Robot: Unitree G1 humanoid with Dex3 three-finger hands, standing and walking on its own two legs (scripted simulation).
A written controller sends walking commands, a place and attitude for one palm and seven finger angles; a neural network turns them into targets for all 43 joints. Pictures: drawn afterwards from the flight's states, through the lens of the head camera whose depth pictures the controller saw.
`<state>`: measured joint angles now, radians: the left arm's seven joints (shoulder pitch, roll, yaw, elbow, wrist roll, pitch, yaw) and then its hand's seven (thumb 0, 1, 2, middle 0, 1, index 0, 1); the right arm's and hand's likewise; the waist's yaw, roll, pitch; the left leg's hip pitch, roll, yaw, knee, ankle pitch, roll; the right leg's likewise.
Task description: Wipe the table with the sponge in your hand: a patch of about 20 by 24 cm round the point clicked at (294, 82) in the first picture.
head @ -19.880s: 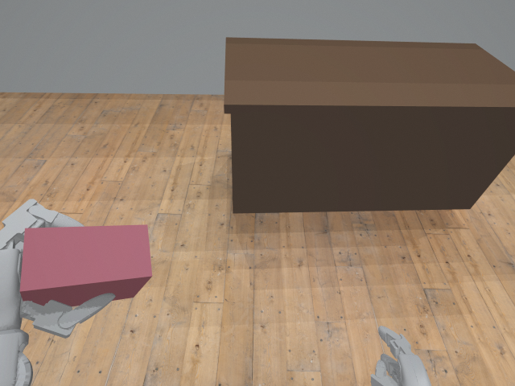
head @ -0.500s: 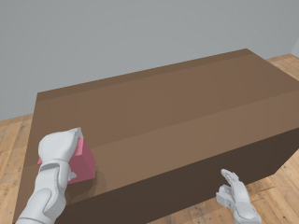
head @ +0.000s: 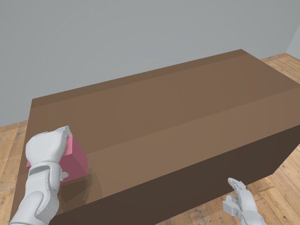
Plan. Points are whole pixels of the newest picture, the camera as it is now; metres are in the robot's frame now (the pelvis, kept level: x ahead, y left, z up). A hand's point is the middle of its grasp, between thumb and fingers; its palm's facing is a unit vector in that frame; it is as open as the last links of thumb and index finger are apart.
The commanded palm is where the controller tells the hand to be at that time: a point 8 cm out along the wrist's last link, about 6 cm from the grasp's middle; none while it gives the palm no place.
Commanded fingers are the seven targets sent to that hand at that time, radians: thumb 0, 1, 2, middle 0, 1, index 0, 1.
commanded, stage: move the sponge above the wiping area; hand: left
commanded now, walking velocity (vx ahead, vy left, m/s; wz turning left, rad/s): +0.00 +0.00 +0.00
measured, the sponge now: (64, 165) +0.24 +0.30 +0.02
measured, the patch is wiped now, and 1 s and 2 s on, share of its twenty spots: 0.00 0.00 0.00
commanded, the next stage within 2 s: lower the sponge onto the table in 1.84 s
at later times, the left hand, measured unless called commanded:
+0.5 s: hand (49, 150) +0.25 +0.33 +0.08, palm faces +0.11 -0.05 -0.99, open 10.4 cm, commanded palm +0.21 +0.30 +0.12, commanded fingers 0.00 0.10 1.30 -1.20 -1.60 -1.20 -1.60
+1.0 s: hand (52, 159) +0.24 +0.32 +0.05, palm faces -0.01 -0.14 -0.99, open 10.4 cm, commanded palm +0.21 +0.29 +0.12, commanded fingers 0.00 0.10 1.30 -1.20 -1.60 -1.20 -1.60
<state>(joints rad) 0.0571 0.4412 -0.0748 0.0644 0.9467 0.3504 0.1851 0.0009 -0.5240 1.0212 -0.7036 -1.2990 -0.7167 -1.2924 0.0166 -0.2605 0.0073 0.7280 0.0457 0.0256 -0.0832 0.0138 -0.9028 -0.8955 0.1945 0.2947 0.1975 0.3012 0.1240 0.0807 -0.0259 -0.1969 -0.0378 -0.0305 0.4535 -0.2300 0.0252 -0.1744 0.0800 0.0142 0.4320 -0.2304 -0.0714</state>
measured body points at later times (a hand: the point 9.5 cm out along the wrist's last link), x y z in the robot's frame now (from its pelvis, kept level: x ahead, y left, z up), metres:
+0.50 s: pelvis +0.01 +0.01 +0.00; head -0.01 -0.03 +0.45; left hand +0.24 +0.32 +0.13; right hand +0.26 -0.19 -0.08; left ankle +0.01 +0.10 -0.74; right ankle +0.00 -0.08 -0.74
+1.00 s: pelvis +0.00 +0.01 +0.00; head -0.01 -0.03 +0.45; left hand +0.23 +0.32 +0.11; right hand +0.26 -0.18 -0.08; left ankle +0.01 +0.10 -0.74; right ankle +0.00 -0.08 -0.74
